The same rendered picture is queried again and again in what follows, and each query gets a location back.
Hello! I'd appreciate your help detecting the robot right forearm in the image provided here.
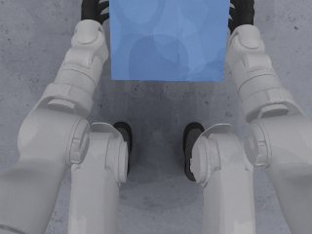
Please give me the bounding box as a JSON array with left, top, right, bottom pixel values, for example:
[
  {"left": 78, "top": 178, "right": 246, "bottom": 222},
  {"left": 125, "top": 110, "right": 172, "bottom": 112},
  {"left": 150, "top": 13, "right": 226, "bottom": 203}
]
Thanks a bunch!
[{"left": 225, "top": 24, "right": 312, "bottom": 123}]

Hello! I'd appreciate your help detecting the left robot upper arm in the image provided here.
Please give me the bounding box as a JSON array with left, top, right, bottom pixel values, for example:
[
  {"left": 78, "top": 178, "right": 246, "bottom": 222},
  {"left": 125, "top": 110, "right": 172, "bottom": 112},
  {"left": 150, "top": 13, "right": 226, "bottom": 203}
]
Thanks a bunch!
[{"left": 0, "top": 107, "right": 90, "bottom": 234}]

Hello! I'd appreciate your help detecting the robot right shin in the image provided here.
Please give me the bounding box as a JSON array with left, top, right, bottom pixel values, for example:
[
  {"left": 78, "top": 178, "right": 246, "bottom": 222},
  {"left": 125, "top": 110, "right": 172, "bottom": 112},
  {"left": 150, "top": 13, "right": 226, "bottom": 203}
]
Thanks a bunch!
[{"left": 189, "top": 123, "right": 254, "bottom": 177}]

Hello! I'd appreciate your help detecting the robot left thigh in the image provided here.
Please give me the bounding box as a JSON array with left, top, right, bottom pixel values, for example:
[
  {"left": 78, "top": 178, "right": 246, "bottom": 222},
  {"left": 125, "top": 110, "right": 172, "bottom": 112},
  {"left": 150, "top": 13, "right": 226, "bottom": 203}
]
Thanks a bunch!
[{"left": 67, "top": 132, "right": 129, "bottom": 234}]

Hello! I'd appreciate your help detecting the carton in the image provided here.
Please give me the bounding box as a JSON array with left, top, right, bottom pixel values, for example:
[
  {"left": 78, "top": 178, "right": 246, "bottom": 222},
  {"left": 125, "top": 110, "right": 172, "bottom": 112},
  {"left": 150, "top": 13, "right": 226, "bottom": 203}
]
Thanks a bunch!
[{"left": 109, "top": 0, "right": 230, "bottom": 82}]

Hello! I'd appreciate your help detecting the right robot upper arm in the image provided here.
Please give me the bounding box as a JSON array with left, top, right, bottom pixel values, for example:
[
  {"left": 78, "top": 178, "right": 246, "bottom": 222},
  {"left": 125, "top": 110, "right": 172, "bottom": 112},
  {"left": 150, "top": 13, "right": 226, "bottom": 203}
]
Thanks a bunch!
[{"left": 244, "top": 113, "right": 312, "bottom": 234}]

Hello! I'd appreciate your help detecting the robot left forearm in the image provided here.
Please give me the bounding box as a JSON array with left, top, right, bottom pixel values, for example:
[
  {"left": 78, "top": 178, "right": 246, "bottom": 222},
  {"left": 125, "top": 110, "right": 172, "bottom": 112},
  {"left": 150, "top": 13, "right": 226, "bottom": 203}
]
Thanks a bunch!
[{"left": 18, "top": 19, "right": 109, "bottom": 153}]

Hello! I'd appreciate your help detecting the right robot hand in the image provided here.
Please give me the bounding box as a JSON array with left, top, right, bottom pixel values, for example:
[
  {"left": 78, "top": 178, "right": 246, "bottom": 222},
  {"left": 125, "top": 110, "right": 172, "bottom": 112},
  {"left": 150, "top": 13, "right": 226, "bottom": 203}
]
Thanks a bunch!
[{"left": 228, "top": 0, "right": 255, "bottom": 36}]

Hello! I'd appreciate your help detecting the left robot hand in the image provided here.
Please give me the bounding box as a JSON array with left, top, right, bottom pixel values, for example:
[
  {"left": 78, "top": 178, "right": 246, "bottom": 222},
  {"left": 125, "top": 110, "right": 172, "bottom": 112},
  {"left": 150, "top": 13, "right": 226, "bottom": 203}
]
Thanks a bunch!
[{"left": 81, "top": 0, "right": 110, "bottom": 25}]

